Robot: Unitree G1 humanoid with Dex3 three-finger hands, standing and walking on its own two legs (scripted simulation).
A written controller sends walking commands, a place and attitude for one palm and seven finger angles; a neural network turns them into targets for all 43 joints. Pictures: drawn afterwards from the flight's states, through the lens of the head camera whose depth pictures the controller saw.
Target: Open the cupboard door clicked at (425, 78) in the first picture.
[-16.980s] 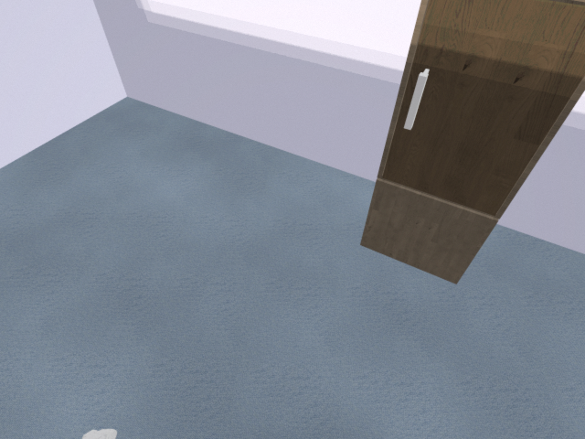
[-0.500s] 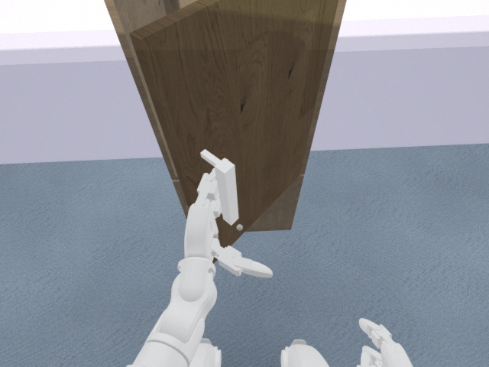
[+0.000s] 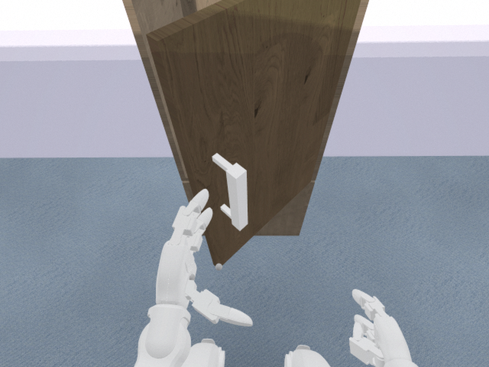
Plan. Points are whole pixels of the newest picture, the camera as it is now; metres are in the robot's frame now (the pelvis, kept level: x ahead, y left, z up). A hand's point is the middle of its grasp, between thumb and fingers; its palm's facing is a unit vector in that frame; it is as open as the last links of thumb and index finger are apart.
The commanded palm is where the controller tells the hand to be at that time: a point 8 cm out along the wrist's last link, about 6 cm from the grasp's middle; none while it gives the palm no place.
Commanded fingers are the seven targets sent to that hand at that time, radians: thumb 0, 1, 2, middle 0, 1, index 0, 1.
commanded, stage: slide the hand sideways off the handle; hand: left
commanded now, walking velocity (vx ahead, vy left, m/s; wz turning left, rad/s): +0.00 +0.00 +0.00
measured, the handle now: (230, 194) +0.38 +0.05 +0.06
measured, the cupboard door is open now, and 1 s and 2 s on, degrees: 46 46 46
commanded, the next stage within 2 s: draw the hand back to the body in 0.32 s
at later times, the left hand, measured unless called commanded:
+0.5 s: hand (194, 285) +0.23 +0.09 +0.05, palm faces -0.01 -1.00 -0.02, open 16.3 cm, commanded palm +0.20 +0.16 +0.07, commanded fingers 0.00 -0.50 0.30 -0.15 -0.30 -0.15 -0.30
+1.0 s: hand (110, 279) +0.21 +0.17 +0.13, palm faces +0.07 -0.98 -0.18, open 15.9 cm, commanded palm +0.18 +0.23 +0.15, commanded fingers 0.00 -0.15 0.45 -0.16 -0.30 -0.16 -0.30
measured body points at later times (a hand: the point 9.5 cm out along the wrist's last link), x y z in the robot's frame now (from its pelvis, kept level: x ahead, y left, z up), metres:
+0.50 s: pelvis +0.00 -0.01 -0.01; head +0.06 -0.03 +0.44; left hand +0.23 +0.14 +0.06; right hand +0.18 -0.24 -0.10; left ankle +0.01 +0.13 -0.66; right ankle +0.01 -0.11 -0.66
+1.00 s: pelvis +0.01 +0.01 +0.03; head +0.03 +0.00 +0.48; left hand +0.20 +0.22 +0.14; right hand +0.20 -0.22 -0.03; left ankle +0.01 +0.13 -0.66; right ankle +0.01 -0.11 -0.66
